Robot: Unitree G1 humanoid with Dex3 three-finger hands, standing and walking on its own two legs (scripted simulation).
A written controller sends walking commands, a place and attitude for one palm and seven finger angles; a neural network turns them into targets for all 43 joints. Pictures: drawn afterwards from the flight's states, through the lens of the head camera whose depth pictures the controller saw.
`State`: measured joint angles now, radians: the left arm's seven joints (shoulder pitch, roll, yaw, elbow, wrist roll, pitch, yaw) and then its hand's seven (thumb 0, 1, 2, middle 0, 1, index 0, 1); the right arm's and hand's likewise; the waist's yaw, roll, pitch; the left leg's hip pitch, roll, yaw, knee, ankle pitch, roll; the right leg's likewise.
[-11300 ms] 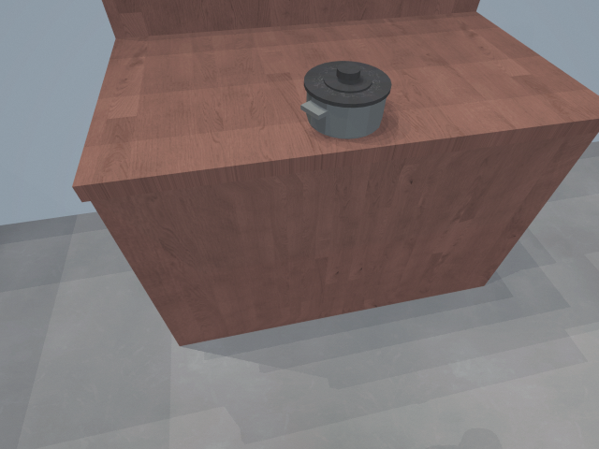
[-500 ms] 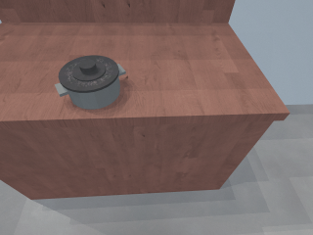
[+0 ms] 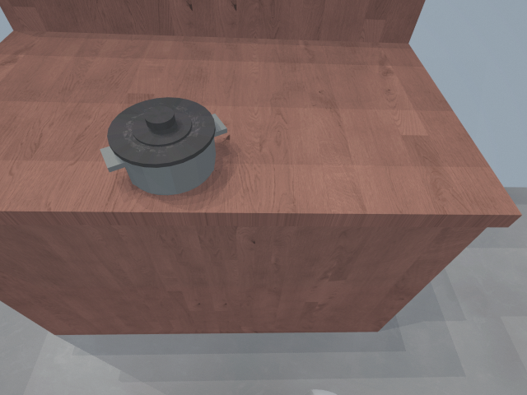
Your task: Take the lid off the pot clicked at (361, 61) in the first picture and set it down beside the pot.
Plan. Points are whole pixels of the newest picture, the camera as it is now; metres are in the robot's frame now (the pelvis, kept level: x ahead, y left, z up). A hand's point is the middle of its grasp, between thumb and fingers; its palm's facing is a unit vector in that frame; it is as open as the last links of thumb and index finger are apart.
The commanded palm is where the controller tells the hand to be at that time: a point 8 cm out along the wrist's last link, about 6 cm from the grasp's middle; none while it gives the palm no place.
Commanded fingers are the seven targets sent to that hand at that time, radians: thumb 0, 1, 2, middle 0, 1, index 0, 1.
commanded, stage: shuffle to correct the standing spot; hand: left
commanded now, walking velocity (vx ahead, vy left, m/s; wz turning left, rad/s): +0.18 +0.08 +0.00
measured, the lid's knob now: (160, 118) +0.51 +0.20 +0.14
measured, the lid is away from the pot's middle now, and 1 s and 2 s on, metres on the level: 0.00 0.00 0.00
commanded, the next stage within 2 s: come to a stop and stand still in 0.74 s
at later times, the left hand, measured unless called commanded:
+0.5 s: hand out of the picture +0.08 +0.20 -0.15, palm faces +0.15 -0.94 -0.30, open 7.3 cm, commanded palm none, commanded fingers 0.00 0.90 0.90 -0.20 -0.30 -0.20 -0.30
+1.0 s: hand out of the picture +0.11 +0.25 -0.16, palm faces +0.11 -0.95 -0.29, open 7.4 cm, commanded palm none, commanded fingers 0.00 0.90 0.90 -0.20 -0.30 -0.20 -0.30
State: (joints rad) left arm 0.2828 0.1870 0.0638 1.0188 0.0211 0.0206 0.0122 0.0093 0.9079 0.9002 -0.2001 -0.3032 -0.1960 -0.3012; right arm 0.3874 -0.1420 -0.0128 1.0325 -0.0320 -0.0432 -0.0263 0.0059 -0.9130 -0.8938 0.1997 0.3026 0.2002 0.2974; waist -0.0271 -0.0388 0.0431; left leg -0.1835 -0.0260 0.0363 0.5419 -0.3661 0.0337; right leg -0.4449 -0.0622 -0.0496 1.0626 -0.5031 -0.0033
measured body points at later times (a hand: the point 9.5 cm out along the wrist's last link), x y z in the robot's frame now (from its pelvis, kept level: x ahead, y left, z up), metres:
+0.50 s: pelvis +0.09 -0.01 +0.02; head +0.12 -0.02 +0.46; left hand +0.07 +0.25 -0.12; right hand +0.20 -0.25 -0.13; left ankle +0.14 +0.17 -0.66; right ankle +0.10 -0.11 -0.73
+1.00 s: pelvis +0.05 +0.04 -0.01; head +0.09 +0.02 +0.44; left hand +0.11 +0.30 -0.14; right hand +0.16 -0.17 -0.16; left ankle +0.13 +0.16 -0.73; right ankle +0.03 -0.06 -0.73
